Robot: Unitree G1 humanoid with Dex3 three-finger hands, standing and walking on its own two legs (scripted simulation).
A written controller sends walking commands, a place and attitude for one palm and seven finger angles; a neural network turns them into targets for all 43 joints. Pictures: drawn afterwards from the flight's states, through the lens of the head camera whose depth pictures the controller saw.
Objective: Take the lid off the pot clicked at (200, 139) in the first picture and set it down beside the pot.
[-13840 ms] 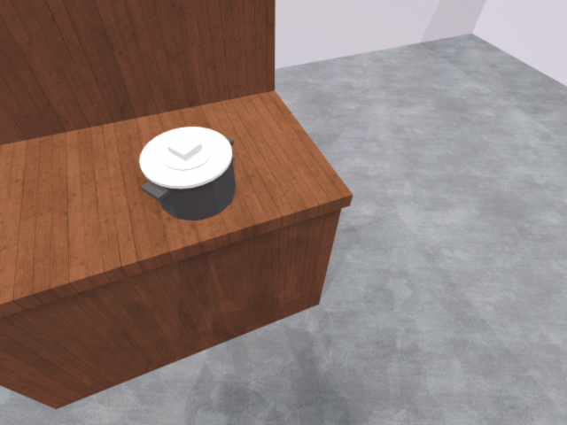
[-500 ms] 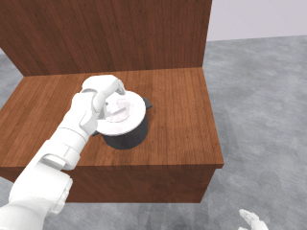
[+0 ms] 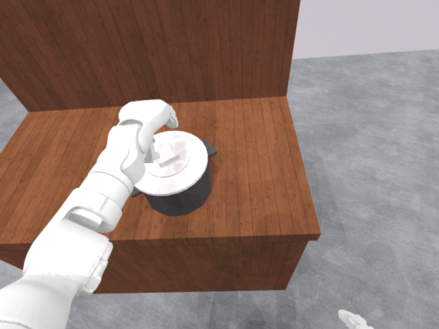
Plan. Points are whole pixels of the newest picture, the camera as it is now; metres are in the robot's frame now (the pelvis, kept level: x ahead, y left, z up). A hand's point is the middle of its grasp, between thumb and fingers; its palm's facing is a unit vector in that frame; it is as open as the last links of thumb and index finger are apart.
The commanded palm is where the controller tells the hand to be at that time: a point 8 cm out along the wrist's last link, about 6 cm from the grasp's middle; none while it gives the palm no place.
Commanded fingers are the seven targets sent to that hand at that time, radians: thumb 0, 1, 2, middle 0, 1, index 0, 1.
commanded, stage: move the open hand above the knob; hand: left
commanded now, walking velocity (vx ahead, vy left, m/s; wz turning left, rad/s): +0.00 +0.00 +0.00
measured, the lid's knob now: (165, 154) +0.48 +0.13 +0.02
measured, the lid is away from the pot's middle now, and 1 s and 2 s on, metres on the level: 0.00 0.00 0.00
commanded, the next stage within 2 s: lower the open fingers around the knob in 0.22 s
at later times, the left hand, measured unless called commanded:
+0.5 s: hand (154, 146) +0.45 +0.13 +0.09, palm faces -0.34 -0.03 -0.94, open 10.2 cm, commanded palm +0.44 +0.13 +0.14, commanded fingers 0.00 -0.27 1.34 -0.81 -0.08 -0.81 -0.08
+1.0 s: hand (160, 156) +0.45 +0.13 +0.05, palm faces -0.35 -0.04 -0.94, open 10.2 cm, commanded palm +0.45 +0.13 +0.11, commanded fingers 0.00 -0.27 1.34 -0.81 -0.08 -0.81 -0.08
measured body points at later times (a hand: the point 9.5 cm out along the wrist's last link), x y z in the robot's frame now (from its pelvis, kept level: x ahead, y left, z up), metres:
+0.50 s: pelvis +0.00 +0.00 +0.00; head +0.04 -0.04 +0.45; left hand +0.46 +0.13 +0.14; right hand +0.11 -0.26 -0.14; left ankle -0.01 +0.13 -0.73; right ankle +0.00 -0.15 -0.73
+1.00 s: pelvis +0.00 +0.00 +0.00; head +0.05 -0.03 +0.44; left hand +0.46 +0.13 +0.10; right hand +0.09 -0.26 -0.15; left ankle -0.01 +0.13 -0.73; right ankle +0.00 -0.15 -0.73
